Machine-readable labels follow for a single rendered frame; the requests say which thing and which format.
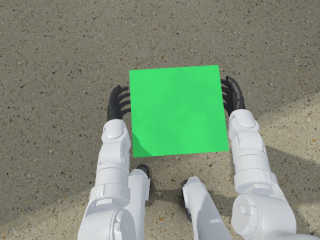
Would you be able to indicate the robot left forearm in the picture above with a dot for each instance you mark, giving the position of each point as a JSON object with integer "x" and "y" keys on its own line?
{"x": 111, "y": 189}

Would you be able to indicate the right robot upper arm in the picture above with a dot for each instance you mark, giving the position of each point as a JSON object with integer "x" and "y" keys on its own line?
{"x": 260, "y": 217}

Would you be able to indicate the robot left hand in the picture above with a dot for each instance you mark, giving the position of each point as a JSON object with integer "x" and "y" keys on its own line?
{"x": 114, "y": 105}

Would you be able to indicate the left robot upper arm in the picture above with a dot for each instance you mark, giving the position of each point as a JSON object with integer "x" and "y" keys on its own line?
{"x": 113, "y": 224}

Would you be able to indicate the robot right forearm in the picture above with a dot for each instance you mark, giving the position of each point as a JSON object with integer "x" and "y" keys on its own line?
{"x": 252, "y": 169}

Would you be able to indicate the carton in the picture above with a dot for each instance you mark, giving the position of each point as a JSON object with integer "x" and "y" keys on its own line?
{"x": 176, "y": 111}

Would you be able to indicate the robot right hand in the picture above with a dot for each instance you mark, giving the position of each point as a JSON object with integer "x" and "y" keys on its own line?
{"x": 234, "y": 99}

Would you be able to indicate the left robot foot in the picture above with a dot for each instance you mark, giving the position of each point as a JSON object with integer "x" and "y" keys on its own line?
{"x": 144, "y": 168}

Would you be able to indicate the robot right thigh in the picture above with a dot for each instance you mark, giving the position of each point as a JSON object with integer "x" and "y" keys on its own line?
{"x": 206, "y": 221}

